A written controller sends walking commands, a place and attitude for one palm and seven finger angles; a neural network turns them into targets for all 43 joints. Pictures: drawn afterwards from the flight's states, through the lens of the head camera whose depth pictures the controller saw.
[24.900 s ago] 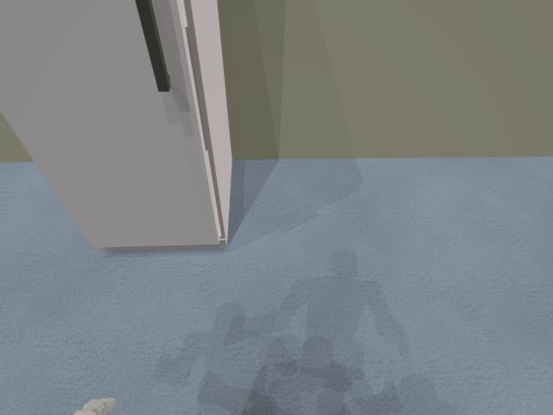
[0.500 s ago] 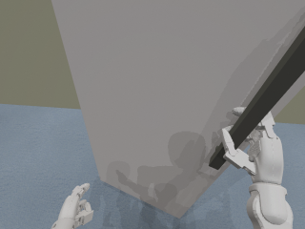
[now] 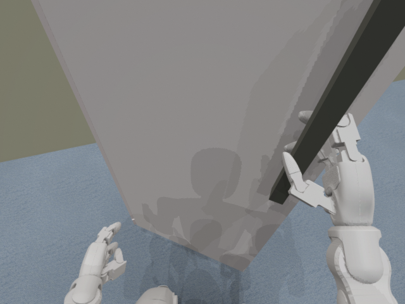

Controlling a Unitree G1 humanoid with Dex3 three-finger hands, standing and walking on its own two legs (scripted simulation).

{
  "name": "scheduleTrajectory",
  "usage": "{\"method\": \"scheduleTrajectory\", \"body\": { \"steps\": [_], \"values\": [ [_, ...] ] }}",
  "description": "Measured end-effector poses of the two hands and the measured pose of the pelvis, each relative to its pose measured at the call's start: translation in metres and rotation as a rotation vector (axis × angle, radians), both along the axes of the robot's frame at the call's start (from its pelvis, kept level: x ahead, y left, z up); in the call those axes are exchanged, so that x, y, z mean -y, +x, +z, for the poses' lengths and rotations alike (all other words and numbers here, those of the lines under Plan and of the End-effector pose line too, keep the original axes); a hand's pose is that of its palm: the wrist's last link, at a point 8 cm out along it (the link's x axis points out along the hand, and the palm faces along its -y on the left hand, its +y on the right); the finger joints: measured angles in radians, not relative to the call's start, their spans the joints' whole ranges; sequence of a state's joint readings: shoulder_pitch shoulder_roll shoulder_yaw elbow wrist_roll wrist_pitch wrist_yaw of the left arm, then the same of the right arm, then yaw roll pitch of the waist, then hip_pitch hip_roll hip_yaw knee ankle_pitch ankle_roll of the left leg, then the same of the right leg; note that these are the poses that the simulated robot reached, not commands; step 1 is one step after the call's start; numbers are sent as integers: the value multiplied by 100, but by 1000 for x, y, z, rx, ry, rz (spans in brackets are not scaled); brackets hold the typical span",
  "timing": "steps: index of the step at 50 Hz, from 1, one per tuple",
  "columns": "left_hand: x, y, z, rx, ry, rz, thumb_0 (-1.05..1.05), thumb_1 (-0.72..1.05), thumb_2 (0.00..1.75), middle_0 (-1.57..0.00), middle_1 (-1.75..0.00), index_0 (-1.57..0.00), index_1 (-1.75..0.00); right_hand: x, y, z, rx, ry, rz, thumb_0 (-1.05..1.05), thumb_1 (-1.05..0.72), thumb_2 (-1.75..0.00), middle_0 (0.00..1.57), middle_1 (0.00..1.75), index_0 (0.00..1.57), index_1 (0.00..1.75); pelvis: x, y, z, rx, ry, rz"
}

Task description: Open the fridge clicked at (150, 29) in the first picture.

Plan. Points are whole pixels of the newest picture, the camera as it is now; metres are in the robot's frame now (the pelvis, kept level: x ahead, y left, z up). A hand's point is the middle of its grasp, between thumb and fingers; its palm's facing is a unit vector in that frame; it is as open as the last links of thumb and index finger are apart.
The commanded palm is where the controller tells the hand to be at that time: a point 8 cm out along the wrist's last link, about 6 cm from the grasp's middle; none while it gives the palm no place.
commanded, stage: walk backward, drawing the door open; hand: right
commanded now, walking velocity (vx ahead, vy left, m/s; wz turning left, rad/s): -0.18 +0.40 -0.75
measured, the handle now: (327, 105) +0.32 -0.10 +0.28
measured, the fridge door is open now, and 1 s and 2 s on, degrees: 41 77 77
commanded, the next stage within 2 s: stop walking and hold the door back in 0.96 s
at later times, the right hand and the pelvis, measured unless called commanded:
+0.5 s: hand (228, 271) +0.14 +0.00 +0.19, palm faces +0.33 +0.92 -0.22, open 8.1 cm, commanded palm +0.10 -0.03 +0.20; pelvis -0.08 +0.20 +0.01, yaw -21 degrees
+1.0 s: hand out of the picture +0.06 +0.12 +0.19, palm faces +0.67 +0.72 -0.21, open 8.1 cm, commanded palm +0.01 +0.11 +0.19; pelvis -0.06 +0.40 +0.02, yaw -42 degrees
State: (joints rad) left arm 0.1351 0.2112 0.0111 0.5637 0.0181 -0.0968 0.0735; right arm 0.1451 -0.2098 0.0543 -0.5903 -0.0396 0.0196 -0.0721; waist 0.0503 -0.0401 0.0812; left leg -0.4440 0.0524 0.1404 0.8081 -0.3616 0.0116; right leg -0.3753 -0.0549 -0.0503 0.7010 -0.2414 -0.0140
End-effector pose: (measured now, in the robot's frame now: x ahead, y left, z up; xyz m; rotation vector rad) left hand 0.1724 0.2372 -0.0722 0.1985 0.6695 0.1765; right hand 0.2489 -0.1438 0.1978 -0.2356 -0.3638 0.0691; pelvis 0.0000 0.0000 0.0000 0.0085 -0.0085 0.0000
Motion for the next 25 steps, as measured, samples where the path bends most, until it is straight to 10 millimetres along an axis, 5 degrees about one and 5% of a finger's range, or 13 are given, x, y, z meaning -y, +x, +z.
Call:
{"method": "scheduleTrajectory", "body": {
  "steps": [10,17,20,25],
  "values": [
    [-47,-9,-8,-68,-62,-189,1,91,90,-20,-30,-20,-29,-37,-59,0,-8,9,-200,-13,-55,-79,40,135,11,113,-95,-43,5,4,-7,-116],
    [-83,-14,3,-94,-4,-246,2,91,90,-20,-30,-20,-29,-67,-103,2,-35,43,-271,-11,-53,-78,40,135,16,119,-138,-61,15,23,-32,-275],
    [-94,-10,1,-42,31,-292,2,91,90,-20,-30,-20,-29,-79,-120,-2,3,31,-286,-12,-56,-76,39,135,13,113,-152,-68,1,-2,1,-312],
    [-110,-15,-4,-100,16,-402,1,91,90,-20,-30,-19,-29,-100,-142,-4,20,14,-363,-14,-58,-76,40,136,9,108,-201,-80,5,35,1,-368]
  ]
}}
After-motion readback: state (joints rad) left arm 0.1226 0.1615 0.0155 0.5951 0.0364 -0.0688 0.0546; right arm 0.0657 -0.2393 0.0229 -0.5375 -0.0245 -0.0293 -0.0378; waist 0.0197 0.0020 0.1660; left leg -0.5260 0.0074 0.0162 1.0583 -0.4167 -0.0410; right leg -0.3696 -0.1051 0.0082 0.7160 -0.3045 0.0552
